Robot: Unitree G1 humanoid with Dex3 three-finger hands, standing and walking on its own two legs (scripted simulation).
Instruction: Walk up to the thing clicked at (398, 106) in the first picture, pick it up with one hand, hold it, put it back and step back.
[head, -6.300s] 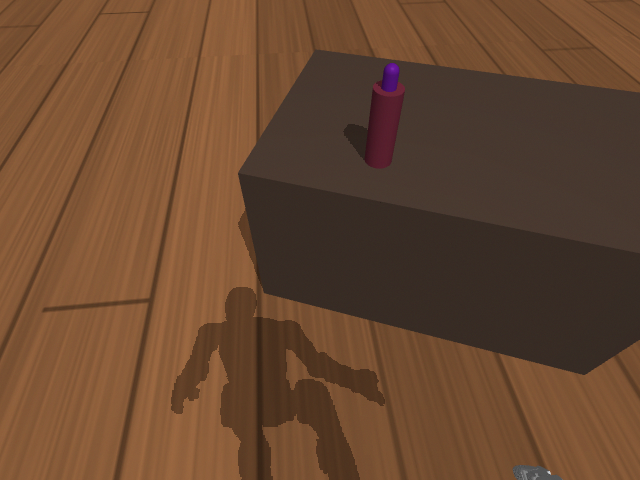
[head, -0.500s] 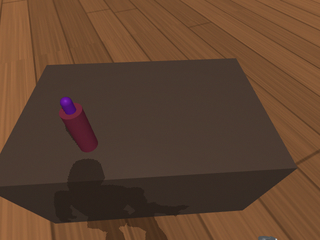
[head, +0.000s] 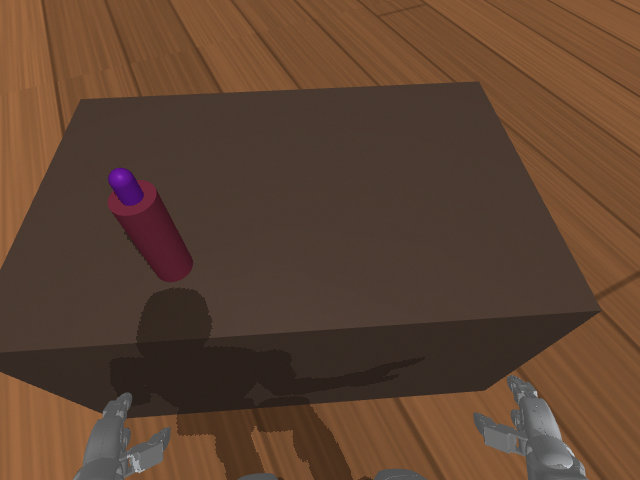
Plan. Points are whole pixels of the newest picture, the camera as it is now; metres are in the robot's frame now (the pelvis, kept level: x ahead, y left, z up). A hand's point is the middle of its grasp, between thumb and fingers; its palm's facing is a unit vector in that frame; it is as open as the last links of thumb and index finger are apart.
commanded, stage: rise first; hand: left
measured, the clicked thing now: (150, 226) +0.48 +0.28 -0.04
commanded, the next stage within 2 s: go down in 1.08 s
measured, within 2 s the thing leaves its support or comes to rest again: neither
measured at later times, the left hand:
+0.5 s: hand (119, 423) +0.19 +0.27 -0.07, palm faces +0.26 -0.89 -0.36, open 17.2 cm
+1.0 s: hand (100, 417) +0.19 +0.28 -0.04, palm faces +0.31 -0.88 -0.36, open 17.5 cm
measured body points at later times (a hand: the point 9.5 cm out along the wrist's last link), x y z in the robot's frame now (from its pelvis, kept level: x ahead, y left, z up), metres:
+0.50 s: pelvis +0.02 +0.01 +0.00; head +0.03 +0.00 +0.45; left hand +0.17 +0.31 -0.05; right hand +0.17 -0.25 -0.10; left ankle +0.01 +0.12 -0.74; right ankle +0.00 -0.12 -0.74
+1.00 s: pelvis +0.02 +0.00 +0.00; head +0.02 +0.00 +0.45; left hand +0.17 +0.32 -0.02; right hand +0.17 -0.24 -0.09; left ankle +0.01 +0.12 -0.74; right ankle +0.00 -0.12 -0.74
